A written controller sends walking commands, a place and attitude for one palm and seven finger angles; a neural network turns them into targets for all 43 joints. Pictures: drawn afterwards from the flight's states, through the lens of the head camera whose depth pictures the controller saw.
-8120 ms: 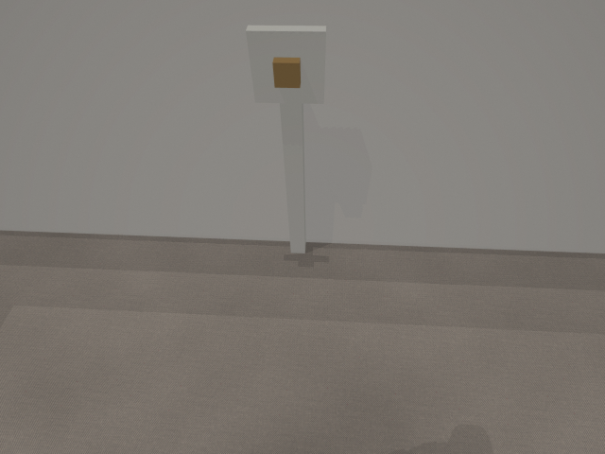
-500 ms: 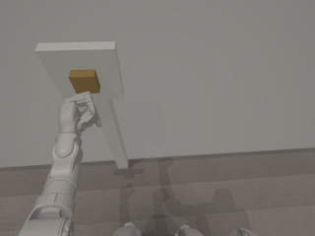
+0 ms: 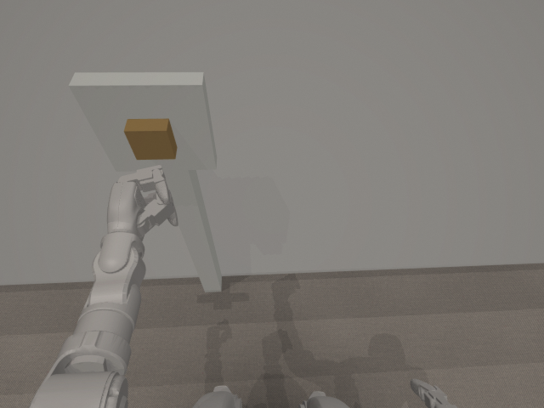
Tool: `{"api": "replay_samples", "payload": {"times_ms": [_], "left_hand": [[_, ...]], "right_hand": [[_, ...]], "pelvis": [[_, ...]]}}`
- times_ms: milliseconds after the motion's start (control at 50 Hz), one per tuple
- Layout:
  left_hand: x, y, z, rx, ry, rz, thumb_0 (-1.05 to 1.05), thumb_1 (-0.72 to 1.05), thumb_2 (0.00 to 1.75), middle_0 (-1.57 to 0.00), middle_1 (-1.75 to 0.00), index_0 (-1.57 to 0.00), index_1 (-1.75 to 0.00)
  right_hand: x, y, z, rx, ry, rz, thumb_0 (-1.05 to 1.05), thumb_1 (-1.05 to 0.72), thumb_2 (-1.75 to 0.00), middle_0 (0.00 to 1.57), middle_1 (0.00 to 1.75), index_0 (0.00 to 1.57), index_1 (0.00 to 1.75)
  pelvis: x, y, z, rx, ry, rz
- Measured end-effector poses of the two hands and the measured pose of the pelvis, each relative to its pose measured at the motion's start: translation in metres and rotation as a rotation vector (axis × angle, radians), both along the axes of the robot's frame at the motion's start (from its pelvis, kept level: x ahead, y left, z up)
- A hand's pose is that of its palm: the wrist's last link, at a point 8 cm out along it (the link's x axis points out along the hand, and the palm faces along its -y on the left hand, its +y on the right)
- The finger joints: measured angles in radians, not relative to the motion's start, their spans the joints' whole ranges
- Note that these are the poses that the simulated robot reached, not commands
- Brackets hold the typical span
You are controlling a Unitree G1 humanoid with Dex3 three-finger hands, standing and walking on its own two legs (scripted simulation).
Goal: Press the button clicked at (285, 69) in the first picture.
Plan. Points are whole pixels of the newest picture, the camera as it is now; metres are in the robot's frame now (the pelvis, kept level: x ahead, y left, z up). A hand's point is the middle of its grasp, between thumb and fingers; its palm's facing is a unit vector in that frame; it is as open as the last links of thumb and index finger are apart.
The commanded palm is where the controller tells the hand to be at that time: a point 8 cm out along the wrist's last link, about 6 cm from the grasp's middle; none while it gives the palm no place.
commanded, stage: aim a knuckle at the button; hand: left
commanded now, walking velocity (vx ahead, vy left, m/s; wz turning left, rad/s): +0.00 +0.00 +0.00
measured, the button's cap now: (152, 138) +0.50 +0.19 +0.09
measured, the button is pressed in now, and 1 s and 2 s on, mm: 0 1 13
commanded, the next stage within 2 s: press the button with the knuckle in 0.12 s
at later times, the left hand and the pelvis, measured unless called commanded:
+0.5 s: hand (170, 188) +0.43 +0.16 +0.06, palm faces +0.08 -1.00 -0.02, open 3.1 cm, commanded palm +0.40 +0.21 +0.06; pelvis +0.01 -0.01 +0.00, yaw +0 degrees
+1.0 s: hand (172, 180) +0.44 +0.16 +0.06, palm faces +0.09 -1.00 -0.01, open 3.0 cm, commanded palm +0.42 +0.21 +0.06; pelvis +0.00 +0.00 -0.01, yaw +0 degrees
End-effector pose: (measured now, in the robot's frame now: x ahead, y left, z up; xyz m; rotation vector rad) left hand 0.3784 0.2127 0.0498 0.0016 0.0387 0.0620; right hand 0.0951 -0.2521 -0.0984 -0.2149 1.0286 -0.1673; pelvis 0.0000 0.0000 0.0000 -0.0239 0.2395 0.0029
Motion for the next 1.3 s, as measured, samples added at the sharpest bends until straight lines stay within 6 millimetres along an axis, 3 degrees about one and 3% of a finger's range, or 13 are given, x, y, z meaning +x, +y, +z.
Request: {"api": "replay_samples", "payload": {"times_ms": [140,320,480,600,980,1300], "left_hand": [[-0.006,-0.003,0.008,0.016,-0.08,0.016,0.01,0.9,0.9,-1.3,-1.5,-1.3,-1.5],[0.007,-0.002,0.0,0.014,-0.009,0.013,0.01,0.9,0.9,-1.3,-1.5,-1.3,-1.5],[0.02,0.0,0.012,0.021,-0.068,0.018,0.01,0.9,0.9,-1.3,-1.5,-1.3,-1.5],[0.029,-0.003,0.004,0.013,-0.007,0.0,0.01,0.9,0.9,-1.3,-1.5,-1.3,-1.5],[0.037,0.0,0.011,0.011,-0.039,0.022,-0.01,0.88,0.92,-1.3,-1.5,-1.3,-1.5],[0.055,0.0,0.009,0.03,-0.047,0.026,-0.03,0.86,0.97,-1.3,-1.5,-1.3,-1.5]], "right_hand": [[0.001,-0.002,-0.004,0.005,0.008,0.004,0.01,-0.91,-0.9,0.2,0.3,0.2,0.3],[-0.004,-0.005,-0.006,0.006,0.036,-0.016,0.01,-0.91,-0.9,0.2,0.3,0.2,0.3],[-0.012,-0.01,-0.009,-0.004,0.068,-0.027,0.01,-0.91,-0.9,0.2,0.3,0.2,0.3],[-0.018,-0.012,-0.01,-0.004,0.091,-0.042,0.01,-0.91,-0.9,0.2,0.3,0.2,0.3],[-0.037,-0.007,-0.015,0.001,0.137,-0.05,0.01,-0.91,-0.9,0.2,0.3,0.2,0.3],[-0.079,-0.011,-0.022,-0.036,0.212,-0.056,0.01,-0.91,-0.9,0.2,0.3,0.21,0.3]], "pelvis": [[0.003,-0.002,-0.001,0.0,0.003,0.0],[0.004,-0.006,-0.001,0.004,0.008,-0.001],[0.008,-0.007,-0.002,0.002,0.021,0.0],[0.009,-0.006,-0.002,0.002,0.028,-0.002],[0.002,-0.002,-0.005,-0.003,0.032,0.001],[-0.018,-0.002,-0.014,-0.015,0.063,0.016]]}}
